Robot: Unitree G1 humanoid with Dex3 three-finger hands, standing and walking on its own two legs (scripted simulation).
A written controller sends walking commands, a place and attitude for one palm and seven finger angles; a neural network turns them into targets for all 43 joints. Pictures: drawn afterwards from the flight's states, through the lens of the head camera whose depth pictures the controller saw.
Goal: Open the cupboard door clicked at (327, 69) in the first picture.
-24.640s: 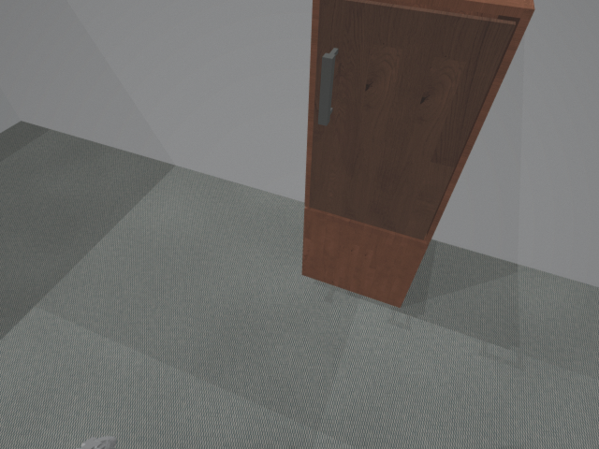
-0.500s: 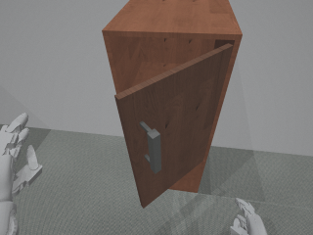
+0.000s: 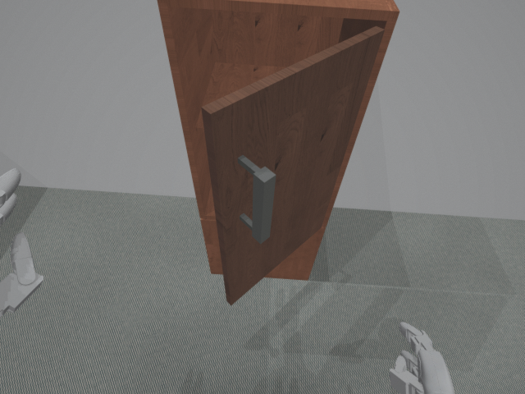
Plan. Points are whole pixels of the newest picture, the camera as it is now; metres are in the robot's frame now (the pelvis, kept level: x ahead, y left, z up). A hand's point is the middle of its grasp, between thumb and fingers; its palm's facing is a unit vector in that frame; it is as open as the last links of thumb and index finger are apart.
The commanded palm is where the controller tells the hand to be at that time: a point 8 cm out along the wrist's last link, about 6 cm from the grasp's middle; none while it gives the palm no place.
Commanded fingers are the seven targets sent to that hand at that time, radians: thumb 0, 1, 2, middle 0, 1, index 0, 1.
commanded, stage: step back with the hand held close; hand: left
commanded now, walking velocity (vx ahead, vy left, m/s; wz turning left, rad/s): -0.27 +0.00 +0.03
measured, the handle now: (253, 201) +0.38 +0.04 +0.08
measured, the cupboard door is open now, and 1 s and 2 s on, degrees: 46 46 46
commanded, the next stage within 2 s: stop stepping back and stand still in 0.60 s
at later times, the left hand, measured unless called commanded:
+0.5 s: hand out of the picture +0.11 +0.29 +0.18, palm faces +0.49 -0.73 -0.47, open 7.4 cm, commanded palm +0.04 +0.32 +0.18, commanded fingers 0.00 0.90 0.90 -0.20 -0.30 -0.20 -0.30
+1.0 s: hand out of the picture +0.04 +0.24 +0.17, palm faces +0.32 -0.81 -0.50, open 7.4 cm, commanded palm -0.03 +0.29 +0.18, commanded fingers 0.00 0.90 0.90 -0.20 -0.30 -0.20 -0.30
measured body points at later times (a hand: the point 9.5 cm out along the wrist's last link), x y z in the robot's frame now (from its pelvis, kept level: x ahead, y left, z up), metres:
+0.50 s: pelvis -0.08 +0.01 -0.01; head -0.06 +0.04 +0.43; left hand +0.08 +0.32 +0.20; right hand +0.10 -0.21 -0.09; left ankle +0.05 +0.10 -0.74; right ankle -0.08 -0.13 -0.68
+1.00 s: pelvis -0.18 -0.01 +0.00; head -0.16 +0.02 +0.45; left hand +0.02 +0.28 +0.19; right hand -0.03 -0.25 -0.07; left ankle -0.08 +0.08 -0.74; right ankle -0.22 -0.10 -0.72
